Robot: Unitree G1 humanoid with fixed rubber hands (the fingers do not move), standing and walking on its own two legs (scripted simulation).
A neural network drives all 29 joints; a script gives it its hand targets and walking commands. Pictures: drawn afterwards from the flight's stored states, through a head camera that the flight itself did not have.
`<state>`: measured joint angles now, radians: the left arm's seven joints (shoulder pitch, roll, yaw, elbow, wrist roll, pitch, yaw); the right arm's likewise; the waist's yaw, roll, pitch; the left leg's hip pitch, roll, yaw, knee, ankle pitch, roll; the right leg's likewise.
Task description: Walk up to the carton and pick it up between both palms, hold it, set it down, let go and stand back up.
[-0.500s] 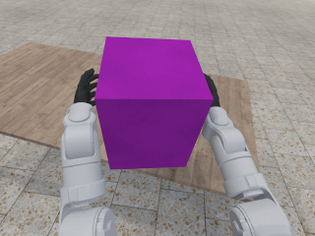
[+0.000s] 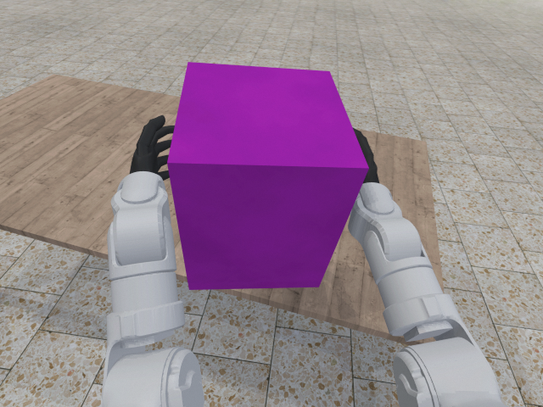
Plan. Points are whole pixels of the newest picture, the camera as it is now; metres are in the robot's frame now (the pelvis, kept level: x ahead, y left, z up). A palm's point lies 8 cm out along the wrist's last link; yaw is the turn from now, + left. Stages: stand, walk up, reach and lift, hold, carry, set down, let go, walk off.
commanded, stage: hold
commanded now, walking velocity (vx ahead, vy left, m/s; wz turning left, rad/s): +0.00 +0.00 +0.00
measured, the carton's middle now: (258, 182) +0.39 +0.00 +0.17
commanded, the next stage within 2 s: none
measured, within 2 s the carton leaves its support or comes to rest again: neither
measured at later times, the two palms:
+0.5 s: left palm (146, 175) +0.37 +0.15 +0.20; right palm (358, 183) +0.36 -0.14 +0.18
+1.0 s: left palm (154, 178) +0.37 +0.14 +0.20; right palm (367, 187) +0.35 -0.15 +0.18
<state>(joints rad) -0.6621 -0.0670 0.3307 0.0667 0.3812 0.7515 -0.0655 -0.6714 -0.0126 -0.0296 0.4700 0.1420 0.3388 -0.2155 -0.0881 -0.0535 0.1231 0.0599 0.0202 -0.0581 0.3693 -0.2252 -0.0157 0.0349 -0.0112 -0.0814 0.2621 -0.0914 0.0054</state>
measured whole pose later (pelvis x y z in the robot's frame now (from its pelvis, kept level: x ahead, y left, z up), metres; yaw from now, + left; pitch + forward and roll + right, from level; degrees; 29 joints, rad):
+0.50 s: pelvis +0.00 +0.00 +0.00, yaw +0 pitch -11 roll -1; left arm -0.65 -0.05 0.32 0.06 0.37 0.75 -0.06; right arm -0.66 -0.01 -0.02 0.45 0.15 0.33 -0.23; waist -0.09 -0.06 0.11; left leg 0.04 0.02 -0.06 0.37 -0.22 -0.01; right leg 0.02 -0.01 -0.08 0.26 -0.09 0.01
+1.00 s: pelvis +0.00 +0.00 +0.00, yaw +1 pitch -11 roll -1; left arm -0.62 -0.07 0.30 0.06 0.36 0.73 -0.05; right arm -0.62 -0.01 -0.04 0.42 0.15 0.35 -0.22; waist -0.12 -0.05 0.10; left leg 0.05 0.01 -0.06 0.37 -0.22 -0.01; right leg 0.03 -0.02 -0.08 0.26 -0.10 0.01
